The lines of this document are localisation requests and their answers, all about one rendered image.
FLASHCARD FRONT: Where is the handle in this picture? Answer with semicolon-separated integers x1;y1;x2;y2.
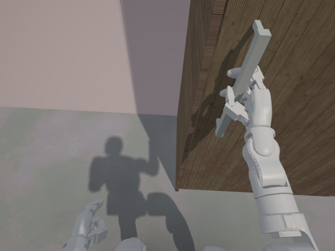
215;20;272;137

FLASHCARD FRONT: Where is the robot left forearm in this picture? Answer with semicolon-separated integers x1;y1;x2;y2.
60;236;88;251

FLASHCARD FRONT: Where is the robot left hand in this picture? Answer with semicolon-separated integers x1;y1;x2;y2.
69;199;108;248

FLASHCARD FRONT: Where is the robot right forearm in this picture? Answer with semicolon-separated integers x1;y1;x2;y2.
242;126;319;251

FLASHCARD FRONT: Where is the robot right hand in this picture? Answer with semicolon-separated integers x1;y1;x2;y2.
220;66;272;131

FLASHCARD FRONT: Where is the left robot thigh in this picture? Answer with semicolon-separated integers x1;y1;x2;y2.
114;238;146;251

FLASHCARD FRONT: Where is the wardrobe door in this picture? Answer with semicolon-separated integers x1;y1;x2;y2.
180;0;335;197

